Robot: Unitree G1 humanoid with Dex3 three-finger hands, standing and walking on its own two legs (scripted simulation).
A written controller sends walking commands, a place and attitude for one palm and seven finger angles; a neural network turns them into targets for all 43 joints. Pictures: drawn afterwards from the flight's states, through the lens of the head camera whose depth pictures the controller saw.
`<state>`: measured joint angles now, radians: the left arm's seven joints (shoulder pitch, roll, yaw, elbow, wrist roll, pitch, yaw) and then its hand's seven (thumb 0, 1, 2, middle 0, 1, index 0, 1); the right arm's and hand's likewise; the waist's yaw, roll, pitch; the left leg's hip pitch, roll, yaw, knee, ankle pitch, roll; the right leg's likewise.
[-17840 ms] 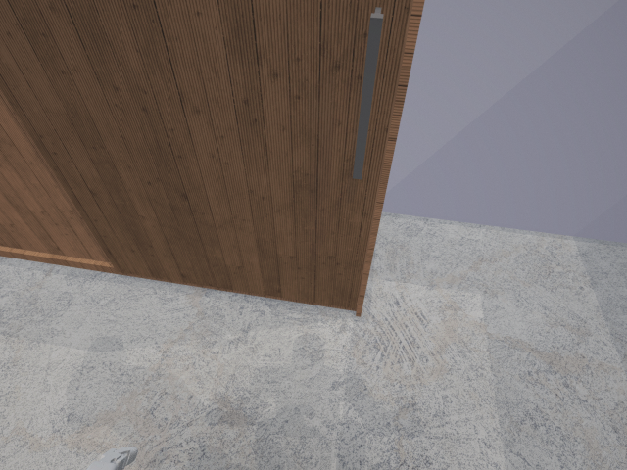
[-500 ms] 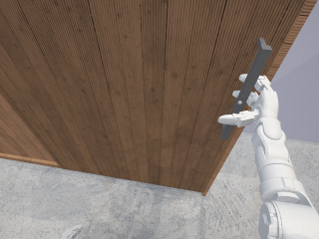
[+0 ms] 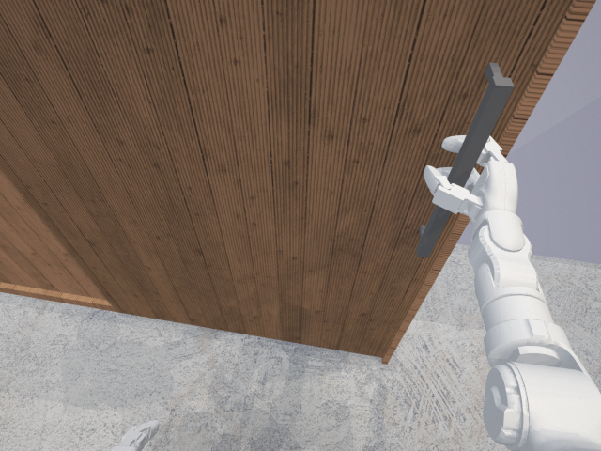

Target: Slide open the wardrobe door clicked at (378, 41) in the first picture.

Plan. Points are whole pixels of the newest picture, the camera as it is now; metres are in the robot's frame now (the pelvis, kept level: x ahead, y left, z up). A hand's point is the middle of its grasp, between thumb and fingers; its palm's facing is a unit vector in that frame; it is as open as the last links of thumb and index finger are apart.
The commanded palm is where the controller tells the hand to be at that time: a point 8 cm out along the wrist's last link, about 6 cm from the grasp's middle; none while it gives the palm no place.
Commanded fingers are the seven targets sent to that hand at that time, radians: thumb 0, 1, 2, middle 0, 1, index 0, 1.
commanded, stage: grip the handle and tug to test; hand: right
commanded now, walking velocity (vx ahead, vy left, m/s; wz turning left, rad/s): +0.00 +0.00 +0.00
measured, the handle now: (451, 177) +0.50 -0.16 +0.11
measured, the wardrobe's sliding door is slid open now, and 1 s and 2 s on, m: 0.00 0.00 0.00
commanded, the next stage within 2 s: tug the door sideways, standing still in 0.84 s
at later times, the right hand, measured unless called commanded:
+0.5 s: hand (444, 184) +0.45 -0.13 +0.14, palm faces +0.08 +1.00 +0.00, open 5.2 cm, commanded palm +0.42 -0.19 +0.13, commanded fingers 0.00 -0.90 -0.90 0.45 1.40 0.45 1.40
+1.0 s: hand (445, 186) +0.45 -0.13 +0.14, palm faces +0.07 +1.00 +0.01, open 5.4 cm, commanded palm +0.42 -0.18 +0.13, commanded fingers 0.00 -0.90 -0.90 0.45 1.40 0.45 1.40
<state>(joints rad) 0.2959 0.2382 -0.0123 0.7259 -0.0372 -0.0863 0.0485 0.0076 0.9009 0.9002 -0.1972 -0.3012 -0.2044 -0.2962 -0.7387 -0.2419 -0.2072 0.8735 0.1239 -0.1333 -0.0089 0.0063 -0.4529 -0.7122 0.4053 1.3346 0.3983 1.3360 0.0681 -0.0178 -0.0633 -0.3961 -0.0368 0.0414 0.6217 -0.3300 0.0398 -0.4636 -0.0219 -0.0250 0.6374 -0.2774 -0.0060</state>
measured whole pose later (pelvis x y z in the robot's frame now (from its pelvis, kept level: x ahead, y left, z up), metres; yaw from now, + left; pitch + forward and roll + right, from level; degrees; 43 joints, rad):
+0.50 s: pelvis +0.00 +0.00 +0.00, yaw +0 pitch +6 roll +1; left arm 0.30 0.25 -0.01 0.71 -0.04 -0.07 0.05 0.01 0.90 0.90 -0.20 -0.30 -0.20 -0.30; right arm -0.72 -0.25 -0.22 0.85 0.12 -0.13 0.00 0.01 -0.74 -0.85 0.43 1.40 0.44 1.40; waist 0.07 -0.02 -0.07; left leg -0.39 -0.04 0.04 0.62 -0.33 0.04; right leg -0.46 -0.03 -0.03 0.63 -0.28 0.00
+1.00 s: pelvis +0.03 +0.00 +0.01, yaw +2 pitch +5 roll +0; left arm 0.30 0.24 0.01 0.65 -0.05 -0.03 0.05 0.01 0.90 0.90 -0.20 -0.30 -0.20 -0.30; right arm -0.48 -0.21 -0.20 0.50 0.14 0.01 -0.01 0.01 -0.77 -0.78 0.37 1.40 0.39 1.40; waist 0.06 -0.02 -0.09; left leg -0.30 -0.05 0.00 0.55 -0.34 0.04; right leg -0.36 -0.03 -0.06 0.58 -0.31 0.00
